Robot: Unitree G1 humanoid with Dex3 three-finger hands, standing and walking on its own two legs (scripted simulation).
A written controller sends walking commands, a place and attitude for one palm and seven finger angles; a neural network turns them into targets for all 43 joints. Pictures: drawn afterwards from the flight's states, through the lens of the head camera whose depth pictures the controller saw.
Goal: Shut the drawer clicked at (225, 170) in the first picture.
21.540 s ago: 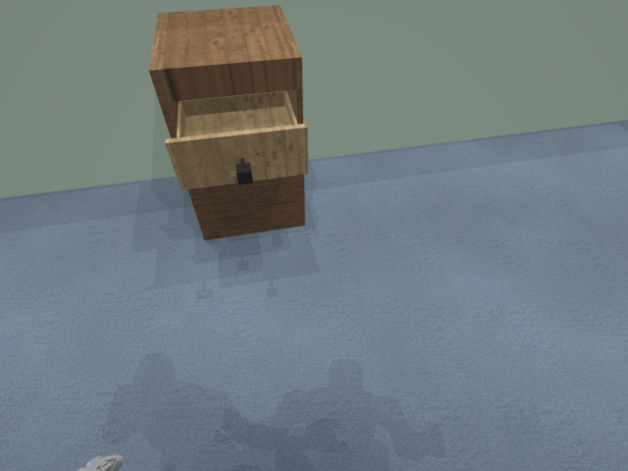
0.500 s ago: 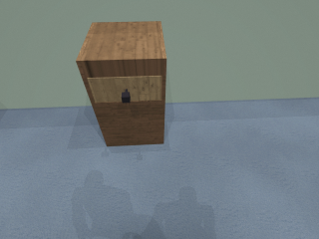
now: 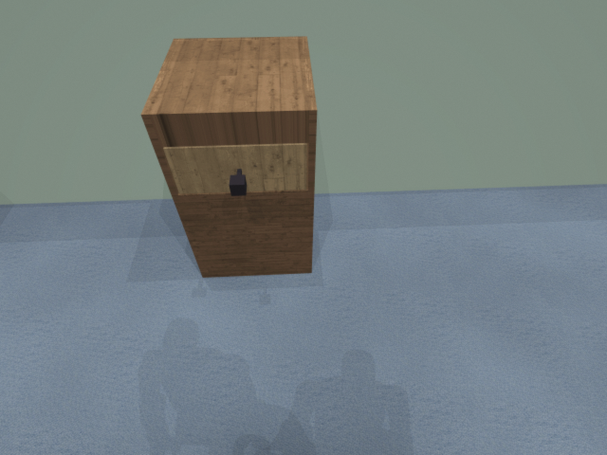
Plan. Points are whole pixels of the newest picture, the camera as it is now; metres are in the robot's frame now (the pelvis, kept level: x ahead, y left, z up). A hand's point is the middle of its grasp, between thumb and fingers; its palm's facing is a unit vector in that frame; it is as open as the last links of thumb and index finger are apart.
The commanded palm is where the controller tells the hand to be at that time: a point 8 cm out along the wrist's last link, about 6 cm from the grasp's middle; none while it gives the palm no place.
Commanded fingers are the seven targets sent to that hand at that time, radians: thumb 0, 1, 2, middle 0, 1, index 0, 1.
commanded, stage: look to check the result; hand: left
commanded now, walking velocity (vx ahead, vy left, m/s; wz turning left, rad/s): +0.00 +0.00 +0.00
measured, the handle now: (238, 180) +0.83 +0.23 -0.22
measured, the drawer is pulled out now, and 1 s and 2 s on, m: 0.00 0.00 0.00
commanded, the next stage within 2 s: stand and wait in 0.18 s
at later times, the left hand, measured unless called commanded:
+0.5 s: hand out of the picture +0.00 +0.15 -0.17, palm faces +0.04 -0.98 -0.19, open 7.3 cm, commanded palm none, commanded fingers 0.00 0.90 0.90 -0.20 -0.30 -0.20 -0.30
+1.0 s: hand out of the picture +0.00 +0.14 -0.17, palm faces +0.05 -0.98 -0.19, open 7.3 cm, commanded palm none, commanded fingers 0.00 0.90 0.90 -0.20 -0.30 -0.20 -0.30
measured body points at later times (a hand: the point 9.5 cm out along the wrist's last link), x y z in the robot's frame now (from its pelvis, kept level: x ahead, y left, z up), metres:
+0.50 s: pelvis +0.01 -0.01 +0.00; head +0.02 -0.02 +0.45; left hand +0.00 +0.20 -0.16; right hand -0.01 -0.22 -0.17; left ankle +0.02 +0.11 -0.74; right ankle -0.01 -0.11 -0.74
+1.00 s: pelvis +0.01 -0.02 +0.00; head +0.03 -0.03 +0.45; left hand +0.00 +0.19 -0.16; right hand -0.01 -0.22 -0.17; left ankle +0.02 +0.11 -0.74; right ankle -0.01 -0.11 -0.74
